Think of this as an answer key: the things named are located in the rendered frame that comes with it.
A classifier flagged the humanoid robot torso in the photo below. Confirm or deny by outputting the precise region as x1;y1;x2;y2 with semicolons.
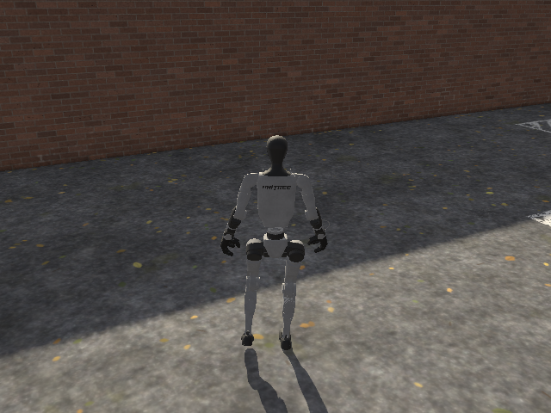
257;169;296;258

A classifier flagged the left robot upper arm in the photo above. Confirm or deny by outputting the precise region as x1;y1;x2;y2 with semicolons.
233;173;259;220

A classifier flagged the right robot forearm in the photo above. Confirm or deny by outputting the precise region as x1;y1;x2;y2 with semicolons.
310;207;325;239

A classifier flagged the robot right thigh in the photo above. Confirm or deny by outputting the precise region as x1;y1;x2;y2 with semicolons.
282;240;305;299

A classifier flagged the left robot forearm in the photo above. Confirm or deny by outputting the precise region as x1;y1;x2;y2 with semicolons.
223;207;241;240

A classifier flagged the right robot upper arm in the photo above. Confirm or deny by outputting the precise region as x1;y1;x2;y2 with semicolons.
294;173;319;221

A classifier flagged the robot left hand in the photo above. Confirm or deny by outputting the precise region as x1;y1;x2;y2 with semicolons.
220;236;240;256

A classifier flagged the robot right hand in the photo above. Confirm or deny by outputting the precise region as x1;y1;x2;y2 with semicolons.
307;236;328;253

